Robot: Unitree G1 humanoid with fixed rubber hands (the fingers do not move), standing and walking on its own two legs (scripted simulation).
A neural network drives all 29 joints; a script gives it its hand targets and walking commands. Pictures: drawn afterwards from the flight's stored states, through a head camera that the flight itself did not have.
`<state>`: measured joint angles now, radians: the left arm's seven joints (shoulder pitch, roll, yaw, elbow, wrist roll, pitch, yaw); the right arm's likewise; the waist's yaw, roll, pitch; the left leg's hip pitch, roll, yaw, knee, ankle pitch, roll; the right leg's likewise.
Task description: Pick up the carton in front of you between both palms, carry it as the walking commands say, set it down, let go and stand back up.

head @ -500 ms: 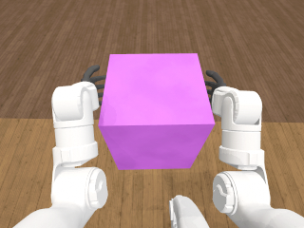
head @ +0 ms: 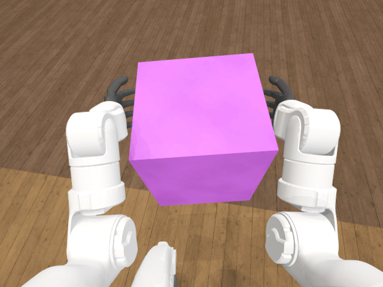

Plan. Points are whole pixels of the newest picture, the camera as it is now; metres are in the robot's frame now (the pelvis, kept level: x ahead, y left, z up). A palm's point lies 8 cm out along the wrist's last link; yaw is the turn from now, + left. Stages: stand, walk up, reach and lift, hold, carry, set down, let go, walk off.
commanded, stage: carry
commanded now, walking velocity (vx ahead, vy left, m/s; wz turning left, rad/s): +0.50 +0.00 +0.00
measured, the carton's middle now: (200, 139) +0.38 +0.02 +0.08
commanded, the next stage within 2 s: none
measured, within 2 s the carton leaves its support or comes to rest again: neither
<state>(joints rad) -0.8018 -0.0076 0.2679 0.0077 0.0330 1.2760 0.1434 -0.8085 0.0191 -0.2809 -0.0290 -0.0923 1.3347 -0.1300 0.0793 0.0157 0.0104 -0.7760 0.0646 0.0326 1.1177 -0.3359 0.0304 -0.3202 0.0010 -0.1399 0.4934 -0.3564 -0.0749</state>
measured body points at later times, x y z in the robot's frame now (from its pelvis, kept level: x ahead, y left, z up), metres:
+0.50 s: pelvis +0.31 +0.04 +0.02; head +0.35 +0.05 +0.47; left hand +0.71 +0.18 +0.18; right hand +0.69 -0.13 +0.18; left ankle +0.26 +0.12 -0.72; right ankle +0.43 -0.10 -0.64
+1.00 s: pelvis +0.62 +0.01 +0.05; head +0.65 +0.01 +0.50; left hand +1.01 +0.18 +0.22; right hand +1.02 -0.13 +0.21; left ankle +0.75 +0.14 -0.66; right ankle +0.55 -0.08 -0.69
